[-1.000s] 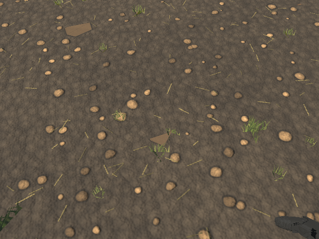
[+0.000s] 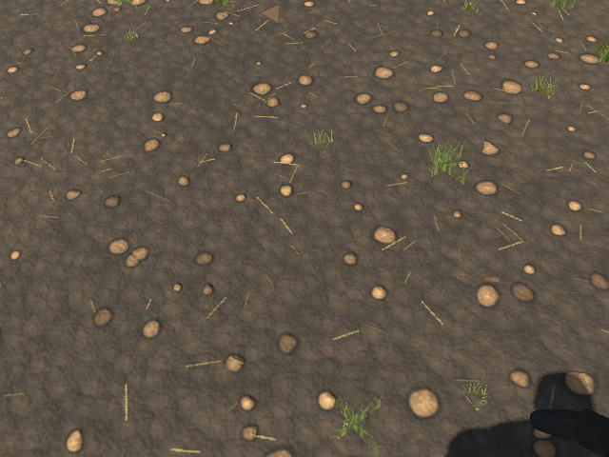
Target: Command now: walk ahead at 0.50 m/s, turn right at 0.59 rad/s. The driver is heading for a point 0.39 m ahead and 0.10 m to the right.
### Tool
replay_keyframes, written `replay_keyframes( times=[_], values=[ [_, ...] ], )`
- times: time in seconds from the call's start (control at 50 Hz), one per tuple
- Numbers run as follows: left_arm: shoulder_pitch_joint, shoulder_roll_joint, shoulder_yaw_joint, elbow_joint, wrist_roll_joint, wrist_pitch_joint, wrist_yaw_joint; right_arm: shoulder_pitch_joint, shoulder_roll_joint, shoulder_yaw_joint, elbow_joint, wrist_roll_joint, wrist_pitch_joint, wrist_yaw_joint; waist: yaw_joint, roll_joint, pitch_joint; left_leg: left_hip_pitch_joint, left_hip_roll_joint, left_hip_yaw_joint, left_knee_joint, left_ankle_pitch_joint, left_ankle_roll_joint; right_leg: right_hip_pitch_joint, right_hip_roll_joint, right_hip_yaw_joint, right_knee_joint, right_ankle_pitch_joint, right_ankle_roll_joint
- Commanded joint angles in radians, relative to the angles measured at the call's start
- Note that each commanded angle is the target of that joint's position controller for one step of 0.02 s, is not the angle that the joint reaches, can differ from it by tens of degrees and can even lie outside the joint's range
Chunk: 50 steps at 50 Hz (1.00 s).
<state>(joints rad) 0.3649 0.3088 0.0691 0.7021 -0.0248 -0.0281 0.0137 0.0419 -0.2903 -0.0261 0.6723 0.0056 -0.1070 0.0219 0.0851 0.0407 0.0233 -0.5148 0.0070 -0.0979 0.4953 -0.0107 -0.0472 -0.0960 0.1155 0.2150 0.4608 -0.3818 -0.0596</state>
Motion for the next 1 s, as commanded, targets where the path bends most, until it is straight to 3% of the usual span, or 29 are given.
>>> replay_keyframes(
  times=[0.02,0.04,0.06,0.08,0.1,0.12,0.14,0.18,0.28,0.36,0.44,0.48,0.52,0.54,0.56,0.58,0.6,0.62,0.64,0.66,0.7,0.74,0.82,0.86,0.9,0.92,0.94,0.96,1.0],
  values=[
    [-0.037,0.103,0.026,-0.061,0.005,-0.006,0.003,0.120,-0.167,-0.071,-0.035,-0.002,-0.029,-0.009,-0.127,-0.164,-0.095,0.322,0.022,0.008,-0.053,-0.055,0.070,-0.099,-0.188,0.185,0.082,0.286,-0.080],
    [-0.017,0.035,0.001,-0.074,0.019,-0.009,-0.001,0.259,-0.217,-0.086,-0.025,-0.018,-0.031,-0.018,-0.177,-0.047,-0.231,0.566,0.191,-0.154,-0.047,-0.141,0.133,-0.204,-0.122,0.099,0.358,0.149,-0.042],
    [0.116,-0.011,-0.016,-0.109,-0.010,-0.018,-0.003,0.335,-0.297,-0.106,0.010,-0.029,-0.016,-0.013,-0.115,0.289,-0.330,0.843,0.404,-0.635,-0.154,-0.393,0.298,-0.553,0.007,-0.035,0.676,-0.225,0.022],
    [0.106,0.099,0.003,-0.082,-0.022,-0.017,0.003,0.314,-0.204,-0.089,-0.001,-0.005,-0.012,-0.006,-0.139,0.194,-0.265,0.809,0.414,-0.720,-0.205,-0.620,0.290,-0.679,-0.079,-0.019,0.810,-0.185,0.039],
    [-0.003,0.154,0.020,-0.090,-0.014,-0.012,0.004,0.274,-0.143,-0.073,-0.011,-0.002,-0.006,-0.010,-0.167,0.105,-0.145,0.702,0.368,-0.551,-0.213,-0.574,0.245,-0.705,-0.111,-0.037,0.841,-0.088,0.047],
    [-0.057,0.148,0.022,-0.099,-0.002,-0.007,0.006,0.229,-0.123,-0.063,-0.014,-0.011,0.000,-0.012,-0.156,0.043,-0.084,0.596,0.323,-0.411,-0.219,-0.424,0.218,-0.675,-0.144,-0.066,0.827,-0.018,0.053],
    [-0.094,0.136,0.024,-0.112,0.007,-0.007,0.002,0.204,-0.100,-0.056,-0.006,-0.015,0.004,-0.014,-0.144,0.038,-0.033,0.519,0.283,-0.311,-0.236,-0.300,0.213,-0.660,-0.169,-0.067,0.783,0.030,0.057],
    [-0.088,0.098,0.022,-0.118,-0.004,-0.001,-0.010,0.193,-0.082,-0.051,0.009,-0.018,-0.001,-0.019,-0.118,0.083,-0.014,0.441,0.238,-0.177,-0.279,-0.183,0.202,-0.596,-0.204,-0.088,0.733,0.075,0.058],
    [-0.157,0.043,0.005,-0.152,0.002,0.011,-0.019,0.209,-0.130,-0.068,0.056,-0.011,-0.007,-0.020,-0.118,0.041,0.010,0.447,0.255,-0.009,-0.335,0.015,0.240,-0.654,-0.226,-0.115,0.576,0.182,0.080],
    [-0.258,0.024,-0.005,-0.170,0.002,-0.004,-0.043,0.214,-0.157,-0.071,0.082,-0.006,0.005,-0.025,-0.151,0.025,0.031,0.466,0.226,0.136,-0.337,0.092,0.209,-0.603,-0.215,-0.173,0.349,0.376,0.069],
    [-0.348,0.011,-0.009,-0.209,0.010,-0.019,-0.067,0.267,-0.186,-0.072,0.125,0.013,0.031,-0.029,-0.162,0.025,0.044,0.500,0.232,0.198,-0.254,0.376,0.185,-0.484,-0.154,-0.241,0.167,0.374,0.035],
    [-0.290,0.052,0.011,-0.202,0.021,-0.021,-0.072,0.257,-0.218,-0.080,0.129,0.029,0.040,-0.034,-0.110,0.058,-0.011,0.542,0.238,0.206,-0.141,0.585,0.164,-0.375,-0.103,-0.261,0.119,0.313,-0.004],
    [-0.082,0.127,0.050,-0.143,0.029,-0.018,-0.057,0.244,-0.202,-0.073,0.128,0.031,0.044,-0.039,0.015,0.025,-0.125,0.459,0.182,0.252,0.144,0.582,0.107,-0.056,-0.065,-0.257,-0.006,0.486,-0.061],
    [0.018,0.203,0.063,-0.128,0.042,-0.007,-0.033,0.265,-0.139,-0.048,0.097,-0.012,0.036,-0.037,0.035,-0.121,-0.246,0.224,0.116,0.260,0.445,0.119,0.057,0.243,-0.251,-0.051,0.073,0.921,-0.121],
    [-0.047,0.238,0.040,-0.161,0.063,-0.003,-0.020,0.417,-0.048,-0.010,0.101,-0.045,0.028,-0.015,-0.086,-0.318,-0.425,-0.016,0.000,0.140,0.774,-0.733,0.001,0.482,-0.523,0.296,0.149,1.409,-0.311],
    [-0.029,0.171,0.029,-0.162,0.051,0.001,-0.032,0.425,-0.151,-0.026,0.146,-0.007,0.030,-0.004,-0.015,-0.191,-0.578,-0.016,0.013,-0.013,0.861,-0.714,-0.009,0.466,-0.551,0.348,0.071,1.204,-0.385],
    [-0.082,0.141,0.022,-0.148,0.038,0.002,-0.042,0.304,-0.180,-0.039,0.117,0.029,0.040,-0.003,-0.014,-0.139,-0.406,-0.096,0.053,0.017,0.840,-0.642,-0.008,0.336,-0.471,0.222,0.013,1.002,-0.333],
    [-0.150,0.101,0.011,-0.135,0.021,-0.001,-0.041,0.231,-0.157,-0.034,0.101,0.022,0.049,-0.015,-0.037,-0.078,-0.263,-0.125,0.085,0.037,0.758,-0.570,-0.010,0.193,-0.403,0.133,-0.028,0.851,-0.266],
    [-0.198,0.072,-0.001,-0.131,0.020,-0.003,-0.039,0.217,-0.143,-0.034,0.111,0.012,0.066,-0.029,-0.068,-0.064,-0.185,-0.076,0.105,0.036,0.690,-0.523,-0.019,0.049,-0.367,0.077,-0.067,0.789,-0.229],
    [-0.235,0.077,0.000,-0.126,0.030,-0.004,-0.039,0.248,-0.135,-0.034,0.121,0.007,0.084,-0.038,-0.107,-0.089,-0.151,0.027,0.107,0.040,0.636,-0.473,-0.029,-0.090,-0.339,0.024,-0.108,0.760,-0.210],
    [-0.273,0.084,0.005,-0.112,0.051,-0.013,-0.038,0.305,-0.098,-0.029,0.142,-0.005,0.101,-0.050,-0.144,-0.122,-0.147,0.155,0.087,0.067,0.532,-0.413,-0.044,-0.217,-0.311,-0.046,-0.145,0.767,-0.209],
    [-0.283,0.075,0.004,-0.089,0.053,-0.018,-0.032,0.289,-0.076,-0.023,0.143,-0.014,0.105,-0.060,-0.140,-0.131,-0.160,0.199,0.083,0.065,0.405,-0.367,-0.045,-0.230,-0.300,-0.075,-0.150,0.736,-0.206],
    [-0.270,0.070,-0.001,-0.040,0.051,-0.003,-0.018,0.202,-0.085,-0.025,0.132,-0.010,0.117,-0.060,-0.102,-0.151,-0.142,0.258,0.077,0.058,0.233,-0.250,-0.027,-0.240,-0.301,-0.046,-0.187,0.356,-0.182],
    [-0.284,0.054,-0.010,-0.022,0.045,0.006,-0.019,0.187,-0.079,-0.026,0.131,-0.016,0.118,-0.055,-0.114,-0.144,-0.101,0.318,0.061,0.071,0.111,-0.198,-0.005,-0.275,-0.280,-0.034,-0.181,0.125,-0.146],
    [-0.244,0.008,-0.028,0.011,0.044,0.005,-0.022,0.180,-0.085,-0.023,0.127,-0.037,0.111,-0.051,-0.121,-0.100,-0.059,0.402,0.086,0.037,-0.047,-0.079,0.028,-0.317,-0.221,-0.046,-0.144,-0.021,-0.061],
    [-0.198,0.004,-0.030,0.025,0.056,0.002,-0.022,0.169,-0.140,-0.031,0.111,-0.037,0.107,-0.054,-0.084,-0.013,-0.040,0.402,0.162,-0.037,-0.082,0.013,0.060,-0.325,-0.164,-0.084,-0.075,-0.059,-0.014],
    [-0.142,-0.006,-0.027,0.032,0.049,0.006,-0.019,0.122,-0.171,-0.041,0.129,-0.025,0.107,-0.054,-0.023,0.129,-0.032,0.272,0.162,-0.036,-0.091,-0.204,0.100,-0.247,-0.107,-0.161,-0.069,-0.002,0.019],
    [-0.193,0.028,-0.023,0.038,0.053,0.012,-0.012,0.103,-0.109,-0.030,0.122,-0.023,0.102,-0.045,-0.062,0.102,-0.011,0.188,0.123,-0.023,-0.127,-0.350,0.093,-0.163,-0.107,-0.169,-0.038,0.067,0.036],
    [-0.218,0.036,-0.016,0.044,0.044,0.024,0.000,0.099,-0.078,-0.018,0.136,-0.030,0.088,-0.040,-0.069,0.073,-0.007,0.176,0.093,0.007,-0.123,-0.316,0.052,-0.128,-0.125,-0.155,-0.027,0.132,0.020]
  ],
)
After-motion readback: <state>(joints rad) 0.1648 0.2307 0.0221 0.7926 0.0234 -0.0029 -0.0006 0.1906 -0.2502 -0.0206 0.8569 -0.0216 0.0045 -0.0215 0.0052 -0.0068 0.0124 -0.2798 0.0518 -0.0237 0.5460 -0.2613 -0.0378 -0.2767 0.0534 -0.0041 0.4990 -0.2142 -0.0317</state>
